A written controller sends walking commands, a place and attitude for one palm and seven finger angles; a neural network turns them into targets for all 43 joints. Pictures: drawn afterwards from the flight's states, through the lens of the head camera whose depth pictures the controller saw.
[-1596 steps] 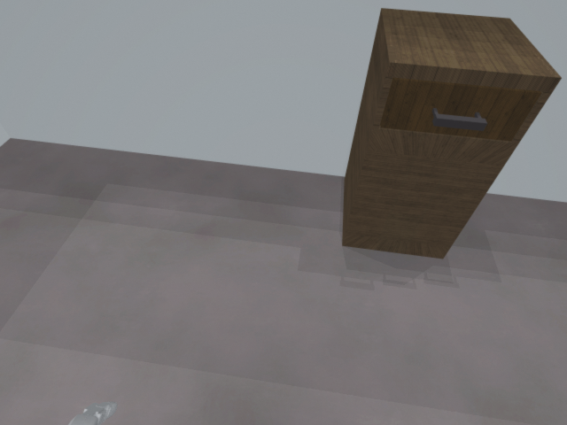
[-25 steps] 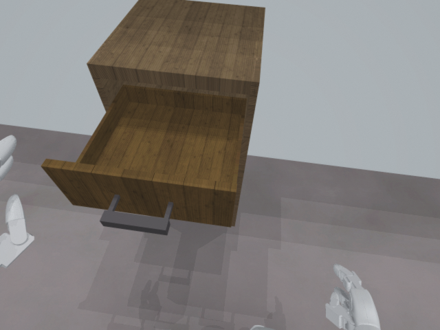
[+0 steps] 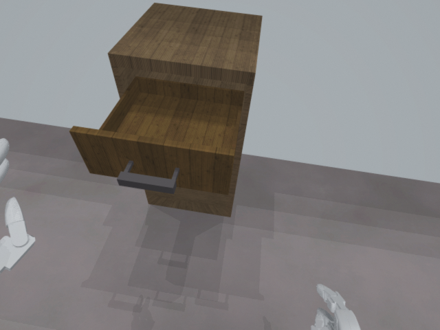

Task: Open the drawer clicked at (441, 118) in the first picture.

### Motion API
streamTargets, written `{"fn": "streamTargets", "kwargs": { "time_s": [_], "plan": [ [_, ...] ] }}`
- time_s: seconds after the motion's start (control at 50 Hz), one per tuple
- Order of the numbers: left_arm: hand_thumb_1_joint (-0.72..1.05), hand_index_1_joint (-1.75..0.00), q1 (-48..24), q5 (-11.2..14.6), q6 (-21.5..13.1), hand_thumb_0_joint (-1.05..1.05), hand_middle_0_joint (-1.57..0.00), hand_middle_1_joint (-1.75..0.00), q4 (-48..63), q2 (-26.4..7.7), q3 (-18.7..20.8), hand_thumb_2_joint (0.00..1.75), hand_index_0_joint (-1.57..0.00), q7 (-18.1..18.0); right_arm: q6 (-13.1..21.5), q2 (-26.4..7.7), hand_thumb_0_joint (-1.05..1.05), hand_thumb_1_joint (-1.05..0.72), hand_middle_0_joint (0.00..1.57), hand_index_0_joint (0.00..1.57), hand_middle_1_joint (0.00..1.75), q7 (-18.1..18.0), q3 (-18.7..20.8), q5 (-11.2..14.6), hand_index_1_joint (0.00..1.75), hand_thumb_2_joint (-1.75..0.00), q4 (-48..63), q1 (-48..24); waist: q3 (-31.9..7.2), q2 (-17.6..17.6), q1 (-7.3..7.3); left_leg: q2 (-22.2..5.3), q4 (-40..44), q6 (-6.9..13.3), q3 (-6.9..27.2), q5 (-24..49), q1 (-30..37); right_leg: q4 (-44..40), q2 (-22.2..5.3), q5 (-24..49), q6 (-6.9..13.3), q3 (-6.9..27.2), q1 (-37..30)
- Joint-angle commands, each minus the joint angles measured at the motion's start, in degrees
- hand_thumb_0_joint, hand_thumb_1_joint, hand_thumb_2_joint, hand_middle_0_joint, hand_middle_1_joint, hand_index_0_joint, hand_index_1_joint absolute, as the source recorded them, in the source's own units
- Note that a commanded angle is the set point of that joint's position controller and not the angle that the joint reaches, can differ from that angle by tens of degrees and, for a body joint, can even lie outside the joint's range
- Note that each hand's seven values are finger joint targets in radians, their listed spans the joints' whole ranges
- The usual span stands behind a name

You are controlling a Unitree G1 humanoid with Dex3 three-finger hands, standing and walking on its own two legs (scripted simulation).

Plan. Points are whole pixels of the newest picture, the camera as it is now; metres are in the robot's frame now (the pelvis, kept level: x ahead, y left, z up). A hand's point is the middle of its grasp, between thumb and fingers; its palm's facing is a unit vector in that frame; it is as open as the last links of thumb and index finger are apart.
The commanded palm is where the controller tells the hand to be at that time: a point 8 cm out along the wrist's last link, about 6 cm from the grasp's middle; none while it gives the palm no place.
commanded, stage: stop stepping back and stand still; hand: left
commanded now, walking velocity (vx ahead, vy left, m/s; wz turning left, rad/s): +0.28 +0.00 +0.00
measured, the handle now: (150, 175) +0.47 +0.20 -0.05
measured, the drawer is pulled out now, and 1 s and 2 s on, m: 0.30 0.30 0.30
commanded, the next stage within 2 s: let the arm hang, fingers relaxed in 0.56 s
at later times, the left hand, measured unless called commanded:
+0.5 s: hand (40, 272) +0.15 +0.22 +0.17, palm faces +0.32 -0.82 -0.47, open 7.4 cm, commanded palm +0.09 +0.27 +0.18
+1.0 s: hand out of the picture -0.01 +0.17 -0.17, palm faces +0.02 -0.98 -0.17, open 7.0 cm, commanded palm none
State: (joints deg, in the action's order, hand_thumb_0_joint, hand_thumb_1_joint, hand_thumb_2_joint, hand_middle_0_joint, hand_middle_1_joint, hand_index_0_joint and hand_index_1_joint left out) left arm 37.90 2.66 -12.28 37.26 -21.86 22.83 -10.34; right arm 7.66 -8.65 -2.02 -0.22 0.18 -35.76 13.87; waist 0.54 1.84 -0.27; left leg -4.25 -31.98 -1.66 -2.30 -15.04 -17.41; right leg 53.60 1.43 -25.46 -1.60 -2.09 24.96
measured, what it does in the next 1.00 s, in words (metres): steps on the spot: right foot, then left foot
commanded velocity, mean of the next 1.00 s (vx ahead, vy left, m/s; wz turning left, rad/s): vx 0.05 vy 0.03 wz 0.00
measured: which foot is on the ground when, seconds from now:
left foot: down 0.00-0.10, up 0.12-0.30, down 0.32-1.00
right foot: up 0.00-0.04, down 0.06-1.00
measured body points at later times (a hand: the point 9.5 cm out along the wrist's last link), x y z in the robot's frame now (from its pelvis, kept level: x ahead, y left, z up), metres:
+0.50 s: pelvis -0.04 -0.01 +0.00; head -0.02 +0.00 +0.45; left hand +0.13 +0.26 +0.19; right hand +0.11 -0.27 -0.07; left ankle -0.04 +0.09 -0.73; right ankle -0.04 -0.11 -0.73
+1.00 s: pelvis -0.05 -0.01 +0.01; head -0.02 +0.02 +0.45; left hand -0.01 +0.22 -0.15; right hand +0.00 -0.24 -0.13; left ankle -0.04 +0.09 -0.73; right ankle -0.04 -0.11 -0.73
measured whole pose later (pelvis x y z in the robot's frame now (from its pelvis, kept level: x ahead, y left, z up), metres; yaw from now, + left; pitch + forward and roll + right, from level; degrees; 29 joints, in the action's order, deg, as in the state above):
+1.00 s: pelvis -0.05 -0.01 +0.01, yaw +0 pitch -1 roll +0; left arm 17.4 -1.0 3.0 -48.7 -10.9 1.2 -1.7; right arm -1.1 -10.3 -0.2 -2.0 -1.1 -53.9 14.2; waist 4.9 3.1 0.3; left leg 0.0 -28.8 1.8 -3.0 -14.2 -13.3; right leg 27.7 -0.6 -14.1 0.8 -4.5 12.2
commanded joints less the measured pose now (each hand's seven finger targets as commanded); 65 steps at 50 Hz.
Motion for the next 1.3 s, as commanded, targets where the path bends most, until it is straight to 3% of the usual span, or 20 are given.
{"fn": "streamTargets", "kwargs": {
  "time_s": [0.0, 0.04, 0.08, 0.1, 0.16, 0.26, 0.32, 0.36, 0.42, 0.48, 0.54, 0.62, 0.64, 0.66, 0.72, 0.76, 0.78, 0.88, 0.98, 1.28],
  "plan": [
    [0.90, -0.30, -4.4, -0.3, -3.0, 0.00, -0.20, -0.30, 10.6, -7.0, 3.3, 0.90, -0.20, -0.4, 3.3, -9.8, 0.00, -0.90, 0.20, 0.20, 0.30, -0.8, 1.9, 1.0, 0.30, -0.90, 8.5, -6.8, -0.5, -13.0, -1.05, -8.1, 10.1, 6.4, 7.1, -7.4, -3.9, -25.2, -2.2, 3.9, -0.2, -1.8, -12.3],
    [0.90, -0.30, -7.6, -1.1, -3.3, 0.00, -0.20, -0.30, 7.9, -8.8, 4.6, 0.90, -0.20, -0.1, 2.9, -9.5, 0.00, -0.90, 0.20, 0.20, 0.30, -1.1, 2.1, 1.2, 0.30, -0.90, 7.7, -6.9, -1.2, -2.8, -1.56, -2.5, 1.5, 4.2, 2.8, -11.9, -5.6, -35.0, -6.2, 10.9, 1.5, 2.4, -16.8],
    [0.90, -0.30, -9.4, -0.1, -3.4, 0.00, -0.20, -0.30, 7.0, -12.0, 7.1, 0.90, -0.20, -0.2, 2.1, -8.9, 0.00, -0.90, 0.20, 0.20, 0.30, -1.2, 2.2, 1.1, 0.30, -0.90, 7.8, -7.1, -2.6, 7.2, -2.26, 2.9, -11.8, 2.5, 1.2, -9.1, -4.6, -41.0, -17.7, 13.3, 7.3, 15.4, -10.7],
    [0.90, -0.30, -5.5, 0.4, -2.6, 0.00, -0.20, -0.30, 4.0, -9.9, 6.2, 0.90, -0.20, 0.3, 1.7, -9.4, 0.00, -0.90, 0.20, 0.20, 0.30, -1.2, 3.6, 1.8, 0.30, -0.90, 7.5, -5.9, -3.8, 11.4, -1.27, 4.2, -18.1, 2.1, 1.7, -7.9, -6.0, -41.9, -18.9, 6.9, 8.5, 19.4, -12.0],
    [0.90, -0.30, 0.3, 0.6, -2.9, 0.00, -0.20, -0.30, 4.6, -9.7, 7.5, 0.90, -0.20, 1.0, -0.1, -9.2, 0.00, -0.90, 0.20, 0.20, 0.30, -0.7, 3.1, 1.3, 0.30, -0.90, 8.6, -8.3, -3.2, 5.7, -0.92, 2.8, -16.5, 2.3, 3.2, -7.8, -8.5, -38.1, -18.8, 15.0, 10.8, 14.7, -13.4],
    [0.90, -0.30, 1.6, -0.3, -3.7, 0.00, -0.20, -0.30, 7.0, -8.0, 4.5, 0.90, -0.20, 0.3, 1.5, -8.7, 0.00, -0.90, 0.20, 0.20, 0.30, -2.2, 2.1, 1.2, 0.30, -0.90, 8.9, -8.3, -2.6, 1.4, -1.45, 2.6, 10.9, 4.0, -0.5, 0.0, 4.8, -34.7, -12.1, 8.5, 5.6, 6.8, -11.4],
    [0.90, -0.30, 0.0, -0.3, -4.5, 0.00, -0.20, -0.30, 12.5, -9.2, 4.3, 0.90, -0.20, 0.4, 2.6, -11.5, 0.00, -0.90, 0.20, 0.20, 0.30, -2.3, 3.5, 0.7, 0.30, -0.90, 10.4, -7.3, -4.5, -11.2, -0.36, -6.1, 14.1, 7.6, 10.8, 6.5, 5.8, -23.6, -4.8, 11.2, 2.2, 2.4, -12.0],
    [0.90, -0.30, 0.9, -0.5, -4.1, 0.00, -0.20, -0.30, 11.9, -10.5, 5.6, 0.90, -0.20, 0.4, 2.9, -10.0, 0.00, -0.90, 0.20, 0.20, 0.30, -2.3, 2.7, 0.7, 0.30, -0.90, 9.7, -7.7, -4.4, -15.6, -0.47, -6.3, 15.1, 7.1, 10.8, 3.1, 3.8, -22.4, -4.2, 8.4, 1.9, 0.5, -11.3],
    [0.90, -0.30, -0.6, -0.5, -4.3, 0.00, -0.20, -0.30, 9.9, -9.5, 5.2, 0.90, -0.20, 0.2, 3.4, -10.3, 0.00, -0.90, 0.20, 0.20, 0.30, -2.4, 2.4, 0.8, 0.30, -0.90, 9.0, -6.8, -1.8, -7.8, -0.84, -4.7, 13.0, 6.1, 8.8, 3.3, -1.8, -26.8, -4.7, 14.1, 2.0, 1.2, -16.2],
    [0.90, -0.30, -0.5, 0.1, -4.4, 0.00, -0.20, -0.30, 7.7, -8.8, 5.1, 0.90, -0.20, 0.2, 3.4, -10.4, 0.00, -0.90, 0.20, 0.20, 0.30, -2.0, 2.8, 1.1, 0.30, -0.90, 8.7, -6.3, -3.9, -1.1, -1.52, -0.6, 6.9, 4.1, 5.1, 5.2, -0.2, -31.5, -8.4, 21.8, 3.4, 7.3, -17.8],
    [0.90, -0.30, -0.3, 0.3, -4.2, 0.00, -0.20, -0.30, 6.3, -7.5, 4.2, 0.90, -0.20, 0.5, 2.6, -10.1, 0.00, -0.90, 0.20, 0.20, 0.30, -1.4, 2.8, 1.1, 0.30, -0.90, 8.6, -6.0, -4.3, -0.4, -1.81, 0.6, 5.3, 3.5, 3.5, 5.8, 2.5, -33.5, -10.0, 22.9, 4.5, 8.6, -16.3],
    [0.90, -0.30, -1.3, 0.1, -3.7, 0.00, -0.20, -0.30, 6.2, -7.4, 3.6, 0.90, -0.20, 0.6, 1.8, -9.6, 0.00, -0.90, 0.20, 0.20, 0.30, -1.4, 2.2, 1.1, 0.30, -0.90, 9.3, -7.5, -3.8, -3.4, -1.36, -1.4, 9.7, 3.9, 5.0, 8.8, 3.7, -31.5, -6.8, 22.5, 2.6, 5.0, -16.4],
    [0.90, -0.30, -10.2, -6.7, 6.4, 0.00, -0.20, -0.30, -41.4, -0.6, -16.8, 0.90, -0.20, 7.9, 3.3, -18.4, 0.00, -0.90, 0.20, 0.20, 0.30, 3.5, 5.2, 0.0, 0.30, -0.90, -6.0, -8.4, -0.3, -4.1, -2.74, -2.1, 1.2, 3.8, 6.0, 15.9, -0.1, -21.6, -8.7, 26.7, 3.2, 0.5, -6.9],
    [0.90, -0.30, -8.7, -5.9, 10.9, 0.00, -0.20, -0.30, -43.6, 3.3, -16.3, 0.90, -0.20, 8.9, 0.2, -13.6, 0.00, -0.90, 0.20, 0.20, 0.30, 3.0, 4.8, -0.4, 0.30, -0.90, -6.4, -2.9, -6.0, -3.4, -1.79, -2.8, 2.5, 3.8, 4.8, 21.9, 4.3, -22.2, -7.6, 27.4, 2.7, 2.1, -8.1],
    [0.90, -0.30, -12.4, -5.0, 12.0, 0.00, -0.20, -0.30, -48.5, 3.9, -17.4, 0.90, -0.20, 9.4, -3.0, -12.1, 0.00, -0.90, 0.20, 0.20, 0.30, 2.4, 2.6, -0.8, 0.30, -0.90, -4.6, -3.3, -6.3, 1.0, -0.09, -4.2, 3.7, 6.2, 8.8, 18.8, -0.2, -20.9, -5.6, 19.4, 2.2, 1.4, -10.4],
    [0.90, -0.30, -16.1, -5.2, 12.1, 0.00, -0.20, -0.30, -55.6, 2.5, -18.1, 0.90, -0.20, 9.4, -4.0, -11.2, 0.00, -0.90, 0.20, 0.20, 0.30, 2.1, 2.1, -1.0, 0.30, -0.90, -5.2, -3.5, -5.5, 10.7, 0.08, -1.3, 1.8, 4.7, 7.0, 17.5, 1.0, -24.5, -7.7, 27.4, 3.7, 4.1, -12.8],
    [0.90, -0.30, -17.1, -5.1, 12.2, 0.00, -0.20, -0.30, -59.1, 2.0, -18.4, 0.90, -0.20, 9.3, -4.8, -11.5, 0.00, -0.90, 0.20, 0.20, 0.30, 1.9, 2.1, -1.1, 0.30, -0.90, -5.6, -3.3, -5.5, 11.1, -0.03, -0.1, 1.3, 4.2, 6.0, 16.5, 2.7, -25.3, -9.2, 30.9, 4.6, 5.6, -13.2],
    [0.90, -0.30, -20.1, -4.1, 13.5, 0.00, -0.20, -0.30, -75.4, 2.2, -20.1, 0.90, -0.20, 8.7, -6.8, -10.1, 0.00, -0.90, 0.20, 0.20, 0.30, 1.4, 0.6, -1.3, 0.30, -0.90, -10.9, -3.6, -0.2, -7.4, 1.00, -1.2, 9.6, 4.4, 6.8, 14.9, 3.3, -28.1, -6.5, 18.8, 3.1, 4.3, -14.7],
    [0.90, -0.30, -17.7, -3.8, 13.0, 0.00, -0.20, -0.30, -86.9, 4.1, -20.3, 0.90, -0.20, 8.7, -7.5, -8.1, 0.00, -0.90, 0.20, 0.20, 0.30, 0.8, 0.4, -1.0, 0.30, -0.90, -16.0, 0.2, 0.6, -12.0, 0.88, -1.1, 13.2, 4.3, 6.4, 1.8, 3.9, -32.8, -6.4, 13.0, 3.7, 3.9, -16.0],
    [0.90, -0.30, -14.4, -3.3, 12.5, 0.00, -0.20, -0.30, -100.6, 7.1, -22.6, 0.90, -0.20, 8.1, -7.8, -5.4, 0.00, -0.90, 0.20, 0.20, 0.30, 0.2, 0.7, -0.4, 0.30, -0.90, -26.1, 8.8, 6.3, -0.9, 0.20, -2.2, 16.2, 4.8, 6.7, -2.1, 5.5, -34.7, -6.5, 10.3, 4.1, 4.0, -11.8]
  ]
}}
